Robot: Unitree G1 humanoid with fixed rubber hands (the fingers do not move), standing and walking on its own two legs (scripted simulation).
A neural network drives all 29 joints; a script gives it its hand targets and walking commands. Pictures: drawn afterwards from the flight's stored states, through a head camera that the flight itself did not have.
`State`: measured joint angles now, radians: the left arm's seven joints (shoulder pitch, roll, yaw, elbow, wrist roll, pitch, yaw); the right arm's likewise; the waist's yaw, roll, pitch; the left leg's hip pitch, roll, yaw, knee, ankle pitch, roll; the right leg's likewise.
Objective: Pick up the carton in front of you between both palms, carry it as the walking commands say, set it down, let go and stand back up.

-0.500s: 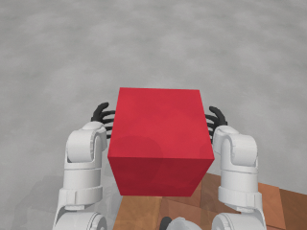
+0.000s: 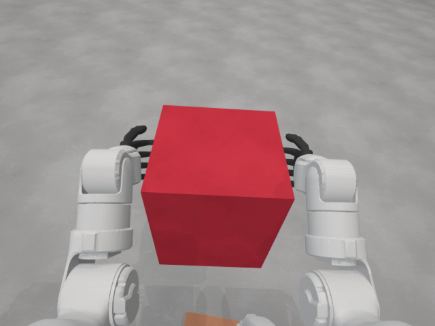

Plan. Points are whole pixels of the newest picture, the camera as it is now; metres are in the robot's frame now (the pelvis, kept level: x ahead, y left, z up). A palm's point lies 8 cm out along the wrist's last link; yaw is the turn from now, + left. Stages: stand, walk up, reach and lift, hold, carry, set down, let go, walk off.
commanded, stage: carry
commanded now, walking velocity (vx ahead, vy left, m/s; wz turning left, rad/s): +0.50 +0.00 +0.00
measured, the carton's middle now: (214, 191) +0.36 -0.01 +0.06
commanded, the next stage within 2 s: none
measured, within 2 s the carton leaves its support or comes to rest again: neither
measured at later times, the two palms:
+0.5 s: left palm (158, 122) +0.57 +0.12 +0.07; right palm (273, 122) +0.59 -0.18 +0.06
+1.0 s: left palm (162, 53) +0.95 +0.14 +0.07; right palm (247, 59) +0.93 -0.16 +0.07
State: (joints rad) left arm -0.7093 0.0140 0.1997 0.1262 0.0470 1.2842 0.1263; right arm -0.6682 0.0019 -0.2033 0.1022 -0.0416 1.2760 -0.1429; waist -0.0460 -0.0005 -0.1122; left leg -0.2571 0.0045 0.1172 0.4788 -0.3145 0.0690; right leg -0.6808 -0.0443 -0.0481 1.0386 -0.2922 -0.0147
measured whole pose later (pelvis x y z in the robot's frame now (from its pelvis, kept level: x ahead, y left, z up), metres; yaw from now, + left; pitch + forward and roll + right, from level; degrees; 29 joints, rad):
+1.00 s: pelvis +0.65 +0.01 -0.02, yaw -1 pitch +4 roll +0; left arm -0.34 -0.09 0.15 -0.12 0.11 1.21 0.08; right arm -0.33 0.08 -0.13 -0.10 -0.07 1.20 -0.11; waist -0.05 -0.01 -0.11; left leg -0.22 0.00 0.19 0.37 -0.23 0.07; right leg -0.65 -0.10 -0.07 0.93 -0.22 0.00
